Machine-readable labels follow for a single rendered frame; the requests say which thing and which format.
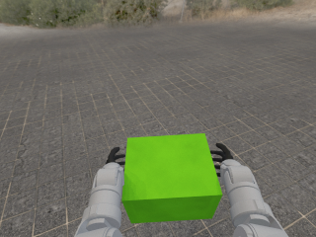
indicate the carton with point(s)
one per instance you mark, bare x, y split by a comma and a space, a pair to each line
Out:
169, 178

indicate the left robot hand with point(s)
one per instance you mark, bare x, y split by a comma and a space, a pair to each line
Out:
113, 157

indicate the robot right upper arm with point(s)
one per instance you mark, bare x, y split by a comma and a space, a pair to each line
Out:
255, 230

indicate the right robot hand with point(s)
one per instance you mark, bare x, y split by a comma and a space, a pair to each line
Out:
225, 154

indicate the robot right forearm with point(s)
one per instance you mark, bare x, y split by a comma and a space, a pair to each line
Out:
246, 201

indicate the robot left forearm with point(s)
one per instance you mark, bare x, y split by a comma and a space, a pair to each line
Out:
104, 204

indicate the robot left upper arm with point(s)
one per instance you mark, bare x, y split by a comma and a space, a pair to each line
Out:
102, 232

